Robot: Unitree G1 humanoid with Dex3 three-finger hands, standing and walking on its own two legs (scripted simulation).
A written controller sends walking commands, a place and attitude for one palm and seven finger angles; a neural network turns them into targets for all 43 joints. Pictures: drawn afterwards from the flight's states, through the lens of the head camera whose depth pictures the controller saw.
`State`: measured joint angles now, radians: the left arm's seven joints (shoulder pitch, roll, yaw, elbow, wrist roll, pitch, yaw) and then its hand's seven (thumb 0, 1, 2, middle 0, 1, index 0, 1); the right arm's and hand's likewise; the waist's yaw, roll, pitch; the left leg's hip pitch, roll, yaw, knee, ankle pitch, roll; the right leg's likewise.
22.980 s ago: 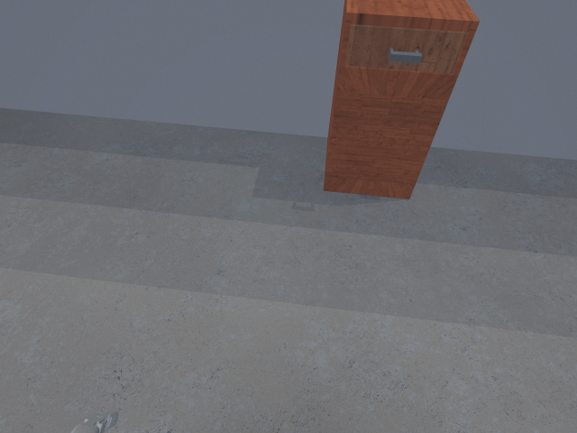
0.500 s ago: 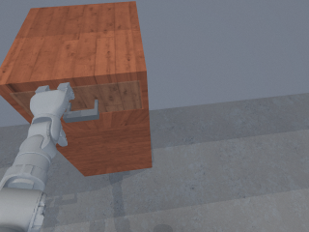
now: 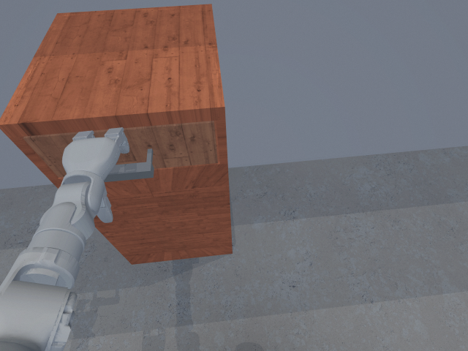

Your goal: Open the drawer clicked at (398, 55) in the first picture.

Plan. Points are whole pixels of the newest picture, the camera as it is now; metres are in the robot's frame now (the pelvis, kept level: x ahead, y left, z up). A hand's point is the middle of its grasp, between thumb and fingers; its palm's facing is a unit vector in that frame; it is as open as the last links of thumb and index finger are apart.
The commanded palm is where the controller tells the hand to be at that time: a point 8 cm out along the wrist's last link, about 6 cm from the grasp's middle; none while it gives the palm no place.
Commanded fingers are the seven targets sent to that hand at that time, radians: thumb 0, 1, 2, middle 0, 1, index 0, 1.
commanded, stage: re-aim the fingers above the handle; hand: left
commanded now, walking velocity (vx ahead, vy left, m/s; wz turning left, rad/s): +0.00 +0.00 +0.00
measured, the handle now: (129, 163) +0.49 +0.25 -0.02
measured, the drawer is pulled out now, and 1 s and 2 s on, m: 0.00 0.00 0.00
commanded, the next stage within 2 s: lower the fingers behind the handle in 0.38 s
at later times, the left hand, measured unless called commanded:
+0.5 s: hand (118, 175) +0.42 +0.24 +0.03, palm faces -0.08 -0.05 -1.00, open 13.8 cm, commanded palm +0.41 +0.26 +0.09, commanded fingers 0.00 -0.50 0.30 -0.30 -1.20 -0.30 -1.20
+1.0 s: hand (115, 174) +0.44 +0.25 +0.01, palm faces -0.01 -0.03 -1.00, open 13.8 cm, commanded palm +0.42 +0.25 +0.06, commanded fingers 0.00 -0.50 0.30 -0.30 -1.20 -0.30 -1.20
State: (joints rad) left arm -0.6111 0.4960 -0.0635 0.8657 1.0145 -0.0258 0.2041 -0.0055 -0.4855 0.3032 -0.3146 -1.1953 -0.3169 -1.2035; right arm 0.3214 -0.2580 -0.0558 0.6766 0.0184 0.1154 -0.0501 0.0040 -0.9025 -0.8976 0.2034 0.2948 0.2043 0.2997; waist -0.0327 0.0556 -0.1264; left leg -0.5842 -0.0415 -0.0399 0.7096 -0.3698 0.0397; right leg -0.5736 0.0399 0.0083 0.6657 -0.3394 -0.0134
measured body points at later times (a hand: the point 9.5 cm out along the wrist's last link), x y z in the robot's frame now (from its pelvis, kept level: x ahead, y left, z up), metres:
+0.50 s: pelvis +0.01 -0.01 +0.00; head +0.07 -0.01 +0.44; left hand +0.42 +0.24 +0.08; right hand +0.07 -0.28 -0.13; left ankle -0.02 +0.09 -0.72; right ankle -0.02 -0.12 -0.72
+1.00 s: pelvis +0.00 +0.00 -0.01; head +0.09 +0.00 +0.43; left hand +0.44 +0.25 +0.06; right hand +0.05 -0.28 -0.14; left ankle -0.02 +0.09 -0.72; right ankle -0.02 -0.12 -0.72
